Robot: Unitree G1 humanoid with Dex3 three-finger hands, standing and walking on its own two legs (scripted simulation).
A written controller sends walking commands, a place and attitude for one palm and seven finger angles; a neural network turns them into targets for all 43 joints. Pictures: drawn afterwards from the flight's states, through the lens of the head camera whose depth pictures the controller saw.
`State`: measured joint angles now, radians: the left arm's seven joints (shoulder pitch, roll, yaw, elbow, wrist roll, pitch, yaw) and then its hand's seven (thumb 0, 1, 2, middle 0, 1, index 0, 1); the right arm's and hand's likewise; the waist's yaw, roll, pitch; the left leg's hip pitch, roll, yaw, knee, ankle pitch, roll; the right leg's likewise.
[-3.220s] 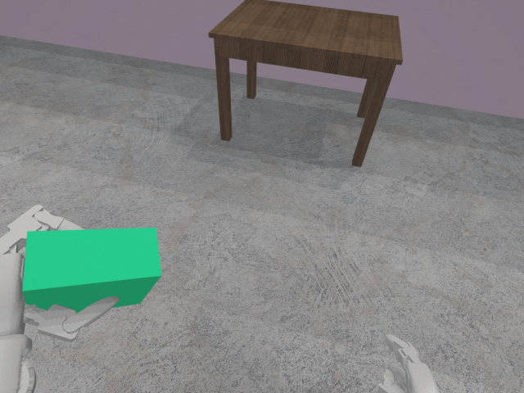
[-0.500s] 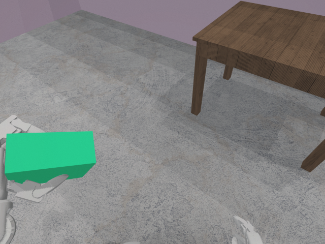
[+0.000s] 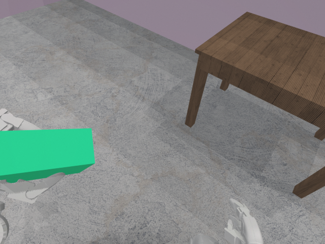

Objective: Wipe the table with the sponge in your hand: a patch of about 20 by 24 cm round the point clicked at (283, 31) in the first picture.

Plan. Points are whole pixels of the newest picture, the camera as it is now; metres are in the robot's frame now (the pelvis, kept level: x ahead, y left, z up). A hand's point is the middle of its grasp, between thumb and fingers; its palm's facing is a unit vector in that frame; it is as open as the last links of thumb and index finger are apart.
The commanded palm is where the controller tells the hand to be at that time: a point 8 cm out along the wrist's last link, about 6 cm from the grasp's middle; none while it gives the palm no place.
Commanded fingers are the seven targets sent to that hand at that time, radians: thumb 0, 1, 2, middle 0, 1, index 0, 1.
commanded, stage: walk to a spot facing it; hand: left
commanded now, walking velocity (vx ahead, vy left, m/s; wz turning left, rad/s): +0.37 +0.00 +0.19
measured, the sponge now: (60, 155) +0.24 +0.20 +0.16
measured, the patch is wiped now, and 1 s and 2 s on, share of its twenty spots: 0.00 0.00 0.00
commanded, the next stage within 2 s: turn to face it in 1.04 s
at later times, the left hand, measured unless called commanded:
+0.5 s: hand (53, 113) +0.32 +0.23 +0.18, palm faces +0.52 -0.74 -0.42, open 10.2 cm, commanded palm +0.26 +0.28 +0.18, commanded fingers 0.00 0.10 1.30 -1.20 -1.60 -1.20 -1.60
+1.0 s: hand (69, 86) +0.41 +0.24 +0.17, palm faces +0.63 -0.64 -0.44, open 10.2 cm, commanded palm +0.33 +0.27 +0.18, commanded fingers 0.00 0.10 1.30 -1.20 -1.60 -1.20 -1.60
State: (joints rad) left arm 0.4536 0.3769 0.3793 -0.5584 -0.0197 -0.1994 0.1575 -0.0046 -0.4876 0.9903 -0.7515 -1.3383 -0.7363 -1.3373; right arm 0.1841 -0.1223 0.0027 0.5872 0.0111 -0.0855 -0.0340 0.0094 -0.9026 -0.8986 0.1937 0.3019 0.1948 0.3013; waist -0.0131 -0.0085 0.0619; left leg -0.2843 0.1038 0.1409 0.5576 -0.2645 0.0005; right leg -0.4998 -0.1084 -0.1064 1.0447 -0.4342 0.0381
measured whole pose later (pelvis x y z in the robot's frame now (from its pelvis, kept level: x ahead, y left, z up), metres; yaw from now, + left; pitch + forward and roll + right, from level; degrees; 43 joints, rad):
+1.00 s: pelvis +0.27 -0.05 +0.00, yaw +18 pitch -2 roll +1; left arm 0.43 0.32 0.33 -0.46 -0.01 -0.18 0.14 0.00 -0.49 0.99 -0.75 -1.34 -0.74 -1.34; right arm 0.18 -0.23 0.00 0.67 0.00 -0.04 -0.05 0.01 -0.90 -0.90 0.20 0.30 0.20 0.30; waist 0.01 0.04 0.08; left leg -0.52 0.06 0.06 1.19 -0.43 -0.03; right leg -0.25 -0.14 -0.24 0.59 -0.30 0.00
